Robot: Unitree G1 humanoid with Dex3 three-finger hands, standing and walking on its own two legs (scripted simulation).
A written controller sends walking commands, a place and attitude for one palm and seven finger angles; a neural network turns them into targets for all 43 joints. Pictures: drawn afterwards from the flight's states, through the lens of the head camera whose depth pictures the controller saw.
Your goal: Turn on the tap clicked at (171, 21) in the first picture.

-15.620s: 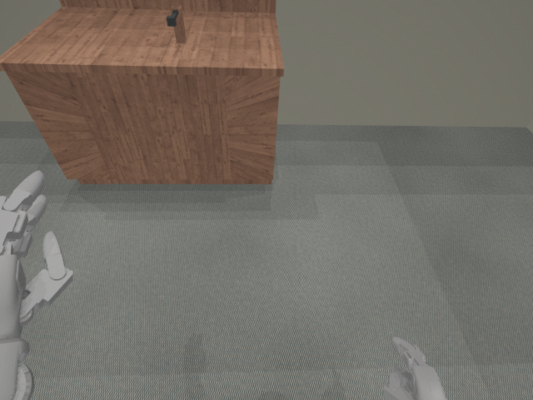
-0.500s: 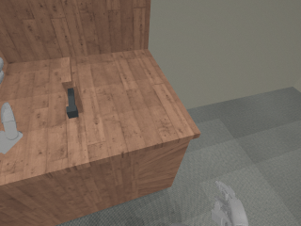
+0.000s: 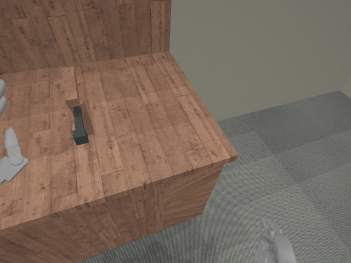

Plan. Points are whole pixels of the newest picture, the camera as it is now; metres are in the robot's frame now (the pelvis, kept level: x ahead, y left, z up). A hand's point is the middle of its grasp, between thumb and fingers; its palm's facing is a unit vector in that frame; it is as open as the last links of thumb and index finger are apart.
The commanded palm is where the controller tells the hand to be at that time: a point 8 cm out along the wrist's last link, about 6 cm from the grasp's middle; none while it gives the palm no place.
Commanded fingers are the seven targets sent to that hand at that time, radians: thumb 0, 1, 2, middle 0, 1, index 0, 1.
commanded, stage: shuffle to correct the standing spot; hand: left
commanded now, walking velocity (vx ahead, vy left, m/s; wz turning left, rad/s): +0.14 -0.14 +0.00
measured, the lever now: (80, 136) +0.38 +0.24 +0.06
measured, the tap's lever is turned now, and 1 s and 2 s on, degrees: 0 0 0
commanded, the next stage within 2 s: come to a stop and stand still in 0.14 s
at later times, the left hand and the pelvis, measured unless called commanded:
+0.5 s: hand (43, 157) +0.24 +0.22 +0.19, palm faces +0.43 -0.84 -0.33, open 7.5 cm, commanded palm +0.18 +0.26 +0.19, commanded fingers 0.00 0.90 0.90 -0.20 -0.30 -0.20 -0.30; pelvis +0.03 -0.03 +0.01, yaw +1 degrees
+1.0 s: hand (20, 176) +0.23 +0.27 +0.14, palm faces +0.39 -0.83 -0.40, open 7.5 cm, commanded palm +0.17 +0.29 +0.19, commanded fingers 0.00 0.90 0.90 -0.20 -0.30 -0.20 -0.30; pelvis +0.03 +0.00 +0.01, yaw +4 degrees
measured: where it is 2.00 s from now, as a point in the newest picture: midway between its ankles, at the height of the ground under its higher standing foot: outside the picture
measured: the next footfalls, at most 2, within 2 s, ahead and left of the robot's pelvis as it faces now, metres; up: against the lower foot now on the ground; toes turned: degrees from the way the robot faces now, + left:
left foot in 0.38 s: +0.09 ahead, +0.10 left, +0.00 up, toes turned +5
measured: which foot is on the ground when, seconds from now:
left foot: down 0.00-0.12, up 0.14-0.36, down 0.38-1.00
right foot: down 0.00-1.00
